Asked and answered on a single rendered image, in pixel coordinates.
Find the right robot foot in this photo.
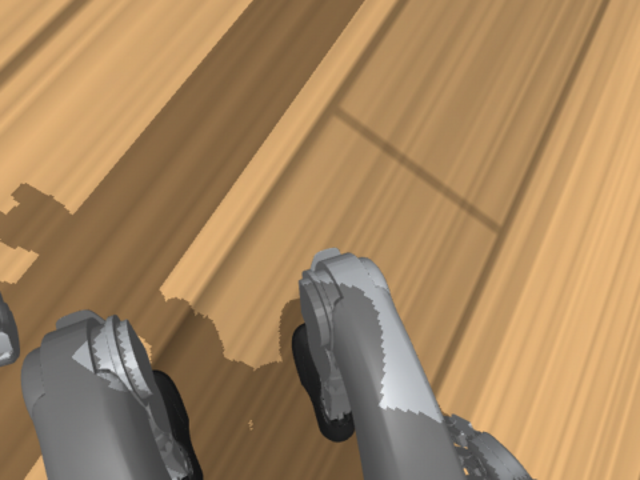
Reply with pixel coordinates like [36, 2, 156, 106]
[292, 323, 355, 442]

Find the right robot hand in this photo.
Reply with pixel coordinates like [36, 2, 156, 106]
[443, 414, 532, 480]

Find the left robot foot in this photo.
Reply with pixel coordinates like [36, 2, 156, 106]
[152, 370, 203, 480]

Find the left robot arm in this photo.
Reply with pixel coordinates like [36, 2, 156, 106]
[0, 292, 20, 367]

